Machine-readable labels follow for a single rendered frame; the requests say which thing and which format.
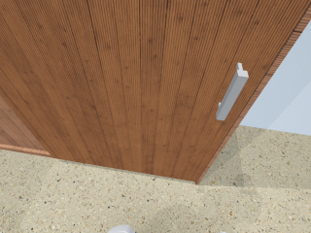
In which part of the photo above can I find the wardrobe door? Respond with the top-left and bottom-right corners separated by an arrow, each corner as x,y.
0,0 -> 311,182
0,96 -> 47,151

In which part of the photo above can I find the handle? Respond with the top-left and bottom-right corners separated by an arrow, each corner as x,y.
216,62 -> 249,121

